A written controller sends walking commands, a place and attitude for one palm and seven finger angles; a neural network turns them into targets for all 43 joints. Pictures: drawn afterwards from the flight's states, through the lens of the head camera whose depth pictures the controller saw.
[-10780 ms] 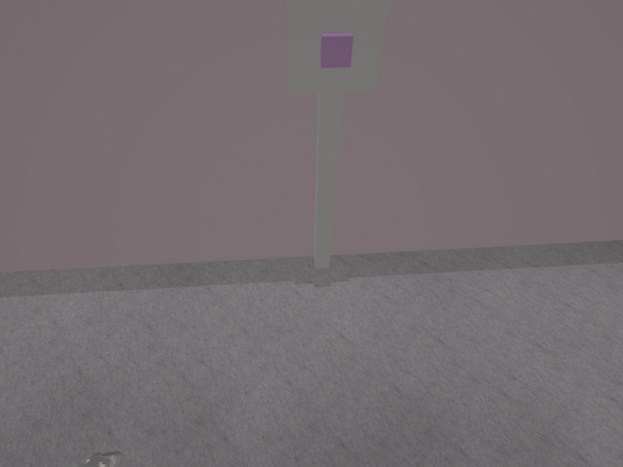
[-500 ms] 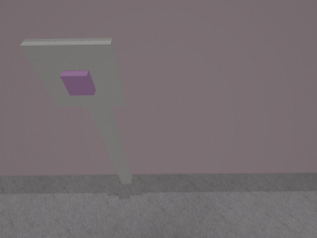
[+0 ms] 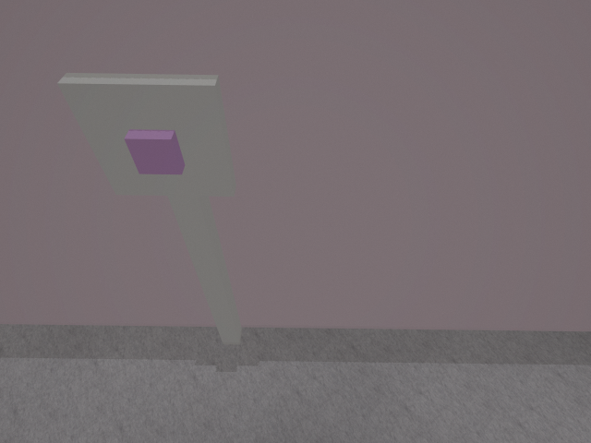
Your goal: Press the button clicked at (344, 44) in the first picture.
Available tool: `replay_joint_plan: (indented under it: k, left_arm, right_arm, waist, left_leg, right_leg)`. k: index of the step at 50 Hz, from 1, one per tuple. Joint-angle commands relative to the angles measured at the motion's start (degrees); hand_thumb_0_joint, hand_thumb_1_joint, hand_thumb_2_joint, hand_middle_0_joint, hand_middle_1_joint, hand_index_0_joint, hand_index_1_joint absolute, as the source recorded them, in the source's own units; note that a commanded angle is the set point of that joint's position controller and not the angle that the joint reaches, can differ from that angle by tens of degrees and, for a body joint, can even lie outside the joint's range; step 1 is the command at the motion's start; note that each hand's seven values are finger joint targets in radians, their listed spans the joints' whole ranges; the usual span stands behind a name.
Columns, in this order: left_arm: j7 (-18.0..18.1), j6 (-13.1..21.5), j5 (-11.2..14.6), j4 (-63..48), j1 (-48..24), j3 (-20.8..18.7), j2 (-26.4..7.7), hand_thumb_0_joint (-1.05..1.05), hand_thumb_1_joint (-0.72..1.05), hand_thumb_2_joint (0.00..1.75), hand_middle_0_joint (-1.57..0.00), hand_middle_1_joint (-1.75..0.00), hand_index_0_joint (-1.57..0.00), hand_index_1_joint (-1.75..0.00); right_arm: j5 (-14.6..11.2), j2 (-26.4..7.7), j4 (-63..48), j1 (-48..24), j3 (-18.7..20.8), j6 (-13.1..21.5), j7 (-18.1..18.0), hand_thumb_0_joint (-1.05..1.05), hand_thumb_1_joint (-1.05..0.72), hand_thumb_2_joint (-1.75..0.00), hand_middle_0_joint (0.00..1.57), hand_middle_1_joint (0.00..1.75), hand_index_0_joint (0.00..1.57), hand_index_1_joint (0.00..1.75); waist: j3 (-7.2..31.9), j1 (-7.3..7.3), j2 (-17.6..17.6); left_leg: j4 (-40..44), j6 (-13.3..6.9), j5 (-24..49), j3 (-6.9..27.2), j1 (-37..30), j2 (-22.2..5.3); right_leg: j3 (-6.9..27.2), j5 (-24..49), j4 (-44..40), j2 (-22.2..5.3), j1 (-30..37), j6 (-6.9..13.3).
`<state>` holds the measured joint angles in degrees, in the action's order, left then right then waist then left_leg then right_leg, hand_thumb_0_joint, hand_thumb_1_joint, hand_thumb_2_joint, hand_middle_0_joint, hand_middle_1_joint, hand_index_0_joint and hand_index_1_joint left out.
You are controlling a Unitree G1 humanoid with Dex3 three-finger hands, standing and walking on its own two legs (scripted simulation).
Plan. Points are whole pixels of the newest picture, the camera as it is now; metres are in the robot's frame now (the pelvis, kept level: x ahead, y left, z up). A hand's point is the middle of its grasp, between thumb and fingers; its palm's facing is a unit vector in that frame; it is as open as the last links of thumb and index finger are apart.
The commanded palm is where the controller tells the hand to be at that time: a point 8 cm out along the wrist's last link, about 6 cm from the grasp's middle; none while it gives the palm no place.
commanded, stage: look again from close up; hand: left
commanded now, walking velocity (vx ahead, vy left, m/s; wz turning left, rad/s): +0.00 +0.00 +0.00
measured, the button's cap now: (157, 151) +0.50 +0.26 +0.11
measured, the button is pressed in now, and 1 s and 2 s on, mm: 0 0 0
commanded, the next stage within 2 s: shuffle to correct the standing spot in 0.56 s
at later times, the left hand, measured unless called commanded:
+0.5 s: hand out of the picture +0.07 +0.29 -0.15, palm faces +0.05 -0.94 -0.33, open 7.4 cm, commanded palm none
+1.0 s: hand out of the picture -0.03 +0.21 -0.18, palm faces +0.02 -0.99 -0.17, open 7.4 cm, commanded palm none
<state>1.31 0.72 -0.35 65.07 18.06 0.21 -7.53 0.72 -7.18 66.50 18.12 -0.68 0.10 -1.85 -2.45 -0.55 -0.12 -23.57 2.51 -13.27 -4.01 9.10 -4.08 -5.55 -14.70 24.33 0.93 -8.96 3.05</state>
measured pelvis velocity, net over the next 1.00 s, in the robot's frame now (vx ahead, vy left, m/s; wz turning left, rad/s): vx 0.01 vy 0.04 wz -0.01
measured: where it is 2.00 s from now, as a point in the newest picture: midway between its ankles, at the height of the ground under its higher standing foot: outside the picture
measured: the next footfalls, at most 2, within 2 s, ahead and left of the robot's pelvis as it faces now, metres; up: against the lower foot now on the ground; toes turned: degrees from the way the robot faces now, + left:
none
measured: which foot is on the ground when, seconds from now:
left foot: down 0.00-1.00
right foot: down 0.00-1.00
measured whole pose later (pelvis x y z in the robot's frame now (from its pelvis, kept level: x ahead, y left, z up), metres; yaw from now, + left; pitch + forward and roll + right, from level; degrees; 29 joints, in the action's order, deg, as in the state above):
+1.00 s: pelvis +0.01 +0.04 -0.01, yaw +0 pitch -2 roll +0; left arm 0.4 -0.3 -0.9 64.5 21.3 0.9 -9.2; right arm 0.7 -10.6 65.1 17.7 -0.6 -0.7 -0.2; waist -0.4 -0.3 -0.2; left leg -30.0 -1.1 -18.4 -5.3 10.2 -1.3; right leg -4.0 -18.2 29.3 -2.3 -9.5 -0.7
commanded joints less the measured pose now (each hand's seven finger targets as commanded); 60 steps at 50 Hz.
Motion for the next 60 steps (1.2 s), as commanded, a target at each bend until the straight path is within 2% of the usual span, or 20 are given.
replay_joint_plan:
  k: [1,2,3,4,6,8,11,13,20,29,33,35,36,39,42,46,49,53,56,60]
  left_arm:
    - [0.5,1.3,-1.2,-7.1,0.9,-1.4,-17.0,0.0,0.9,0.9,-0.2,-0.3,-0.2,-0.3]
    - [0.8,1.7,-0.5,-6.9,1.2,-2.7,-12.7,0.0,0.9,0.9,-0.2,-0.3,-0.2,-0.3]
    - [0.8,2.0,-0.6,-7.5,1.6,-2.4,-12.0,0.0,0.9,0.9,-0.2,-0.3,-0.2,-0.3]
    - [0.8,1.9,-0.6,-7.6,1.9,-2.8,-11.5,0.0,0.9,0.9,-0.2,-0.3,-0.2,-0.3]
    - [0.8,1.6,-0.8,-8.2,1.0,-3.0,-11.6,0.0,0.9,0.9,-0.2,-0.3,-0.2,-0.3]
    - [0.8,1.5,-0.8,-8.7,-0.6,-3.3,-12.2,0.0,0.9,0.9,-0.2,-0.3,-0.2,-0.3]
    - [0.7,1.4,-0.7,-9.4,-2.0,-3.4,-13.2,0.0,0.9,0.9,-0.2,-0.3,-0.2,-0.3]
    - [0.6,1.3,-0.6,-9.5,-2.6,-3.5,-14.0,0.0,0.9,0.9,-0.2,-0.3,-0.2,-0.3]
    - [-0.2,0.7,-0.6,-10.2,-7.9,-3.2,-17.8,0.0,0.9,0.9,-0.2,-0.3,-0.2,-0.3]
    - [-0.9,0.4,-0.7,-9.9,-10.6,-2.5,-20.5,0.0,0.9,0.9,-0.2,-0.3,-0.2,-0.3]
    - [-0.8,0.6,-0.6,-9.3,-10.7,-2.1,-20.9,0.0,0.9,0.9,-0.2,-0.3,-0.2,-0.3]
    - [-0.5,-0.2,-0.5,-7.2,-7.2,-0.7,-15.4,0.0,0.9,0.9,-0.2,-0.3,-0.2,-0.3]
    - [-0.4,-0.5,-0.7,-6.5,-5.8,-0.3,-13.9,0.0,0.9,0.9,-0.2,-0.3,-0.2,-0.3]
    - [-0.6,-1.0,-1.0,-6.0,-3.4,-0.3,-13.8,0.0,0.9,0.9,-0.2,-0.3,-0.2,-0.3]
    - [-0.8,-0.6,-1.0,-5.5,-0.5,-0.5,-12.9,0.0,0.9,0.9,-0.2,-0.3,-0.2,-0.3]
    - [-0.6,0.0,-0.9,-4.4,3.1,-0.7,-11.0,0.0,0.9,0.9,-0.2,-0.3,-0.2,-0.3]
    - [0.4,0.5,-0.6,-2.6,6.0,-0.8,-9.3,0.0,0.9,0.9,-0.2,-0.3,-0.2,-0.3]
    - [1.6,1.2,-0.2,-2.2,7.3,-0.8,-8.9,0.0,0.9,0.9,-0.2,-0.3,-0.2,-0.3]
    - [2.3,0.6,-0.2,-3.1,8.0,-1.2,-7.8,0.0,0.9,0.9,-0.2,-0.3,-0.2,-0.3]
    - [2.5,-0.1,-0.4,-4.7,7.5,-2.0,-7.2,0.0,0.9,0.9,-0.2,-0.3,-0.2,-0.3]
  right_arm:
    - [0.3,-13.6,-9.6,-1.6,2.6,0.1,0.4,0.0,-0.9,-0.9,0.2,0.3,0.2,0.3]
    - [0.7,-10.2,-10.0,-0.1,3.0,1.1,-0.2,0.0,-0.9,-0.9,0.2,0.3,0.2,0.3]
    - [0.7,-8.9,-9.9,1.1,3.0,1.7,-0.5,0.0,-0.9,-0.9,0.2,0.3,0.2,0.3]
    - [0.5,-8.4,-9.8,1.7,3.1,1.5,-0.6,0.0,-0.9,-0.9,0.2,0.3,0.2,0.3]
    - [0.5,-8.8,-10.2,1.2,3.3,1.2,-0.4,0.0,-0.9,-0.9,0.2,0.3,0.2,0.3]
    - [0.4,-10.1,-10.3,0.2,3.7,1.3,-0.3,0.0,-0.9,-0.9,0.2,0.3,0.2,0.3]
    - [0.3,-12.6,-10.5,-1.0,4.1,1.8,-0.2,0.0,-0.9,-0.9,0.2,0.3,0.2,0.3]
    - [0.4,-14.5,-10.8,-3.1,4.3,2.0,-0.2,0.0,-0.9,-0.9,0.2,0.3,0.2,0.3]
    - [0.7,-19.2,-12.2,-9.3,4.0,2.0,0.7,0.0,-0.9,-0.9,0.2,0.3,0.2,0.3]
    - [0.6,-22.7,-12.2,-12.3,3.5,2.0,1.6,0.0,-0.9,-0.9,0.2,0.3,0.2,0.3]
    - [0.4,-22.8,-11.2,-12.3,3.2,1.9,1.7,0.0,-0.9,-0.9,0.2,0.3,0.2,0.3]
    - [0.7,-17.1,-9.3,-9.8,1.6,1.0,1.9,0.0,-0.9,-0.9,0.2,0.3,0.2,0.3]
    - [0.8,-15.8,-8.6,-8.4,1.3,0.5,2.0,0.0,-0.9,-0.9,0.2,0.3,0.2,0.3]
    - [0.8,-16.4,-7.8,-7.2,1.7,-0.3,2.0,0.0,-0.9,-0.9,0.2,0.3,0.2,0.3]
    - [0.7,-15.8,-7.2,-5.8,2.0,-0.2,1.9,0.0,-0.9,-0.9,0.2,0.3,0.2,0.3]
    - [0.2,-13.3,-5.8,-2.8,2.0,0.5,1.5,0.0,-0.9,-0.9,0.2,0.3,0.2,0.3]
    - [-0.2,-9.8,-4.4,-1.0,1.4,1.1,0.8,0.0,-0.9,-0.9,0.2,0.3,0.2,0.3]
    - [-0.8,-9.0,-2.6,1.0,1.9,1.4,-0.5,0.0,-0.9,-0.9,0.2,0.3,0.2,0.3]
    - [-1.0,-7.2,-3.1,1.9,2.4,0.8,-0.8,0.0,-0.9,-0.9,0.2,0.3,0.2,0.3]
    - [-0.6,-6.4,-4.6,1.7,3.4,0.0,-0.7,0.0,-0.9,-0.9,0.2,0.3,0.2,0.3]
  waist:
    - [-10.1,2.6,0.4]
    - [2.2,1.32,-1.8]
    - [8.6,1.38,-0.6]
    - [9.0,1.35,1.8]
    - [4.7,1.36,5.6]
    - [0.5,1.58,3.3]
    - [1.8,1.22,-1.2]
    - [1.9,0.7,-1.2]
    - [-0.1,0.2,-2.7]
    - [2.0,0.35,-0.8]
    - [3.0,0.46,0.6]
    - [3.6,0.65,1.0]
    - [3.3,0.74,1.0]
    - [-2.0,0.56,-1.3]
    - [-3.9,0.3,-0.9]
    - [-4.8,0.34,0.6]
    - [-2.1,0.29,2.5]
    - [1.6,0.92,0.4]
    - [2.6,0.74,0.3]
    - [4.6,0.72,1.6]
  left_leg:
    - [-2.6,-2.7,5.5,4.5,5.0,-0.2]
    - [-4.5,-3.3,1.9,3.6,3.7,-1.2]
    - [-6.5,-3.5,4.3,3.7,3.6,0.0]
    - [-7.3,-3.5,2.3,2.9,4.9,0.5]
    - [-7.1,-3.6,0.8,2.7,6.5,0.8]
    - [-5.3,-4.0,3.2,3.2,5.5,-0.2]
    - [-2.7,-4.7,10.6,4.9,3.2,-2.3]
    - [-2.1,-5.1,13.1,5.6,3.3,-3.0]
    - [4.2,-5.5,4.1,8.1,5.8,-3.7]
    - [8.2,-5.0,-0.6,9.0,4.6,-4.0]
    - [7.6,-4.9,2.3,8.4,2.7,-3.9]
    - [7.6,-4.0,-2.5,7.6,2.3,-3.7]
    - [7.6,-3.8,-6.7,7.6,2.6,-3.6]
    - [9.3,-4.4,-18.1,8.6,6.7,-3.9]
    - [7.8,-5.2,-18.9,8.6,7.8,-4.0]
    - [3.3,-5.5,-11.0,6.6,7.6,-3.2]
    - [-3.0,-4.4,6.7,2.2,4.5,-1.6]
    - [-3.6,-3.6,25.5,2.0,-0.9,-2.2]
    - [-5.1,-3.2,28.7,1.1,-0.9,-2.1]
    - [-6.6,-3.1,23.1,0.7,-0.2,-2.1]
  right_leg:
    - [7.7,13.4,-5.7,-7.5,-8.1,-0.5]
    - [10.3,8.9,-3.1,-10.3,-3.2,0.0]
    - [10.8,14.2,-2.5,-10.7,1.3,1.1]
    - [11.4,13.4,-3.2,-11.5,2.1,1.8]
    - [11.1,11.7,-3.9,-11.8,-0.2,2.4]
    - [9.6,7.9,-3.8,-10.4,-4.0,2.0]
    - [6.4,11.9,-0.2,-7.8,-2.7,0.6]
    - [5.6,13.2,0.8,-7.4,-1.9,0.1]
    - [5.7,4.6,-1.7,-7.2,-1.7,-1.1]
    - [5.7,3.9,-3.3,-7.7,-0.6,-1.9]
    - [6.0,4.5,-4.2,-8.2,-0.5,-2.0]
    - [5.4,0.6,-4.4,-8.1,-0.4,-2.8]
    - [5.1,-2.8,-4.0,-7.7,-0.8,-2.9]
    - [4.4,-9.4,-2.3,-6.3,-4.0,-2.6]
    - [4.7,-10.0,-1.4,-5.8,-4.7,-1.9]
    - [5.8,-5.9,-0.9,-6.2,-4.2,-0.9]
    - [6.7,12.5,-0.1,-8.2,-0.7,-0.8]
    - [5.3,36.8,2.2,-8.6,2.3,-1.6]
    - [5.5,41.6,4.2,-9.2,2.7,-1.7]
    - [6.9,37.0,5.0,-10.2,1.9,-0.8]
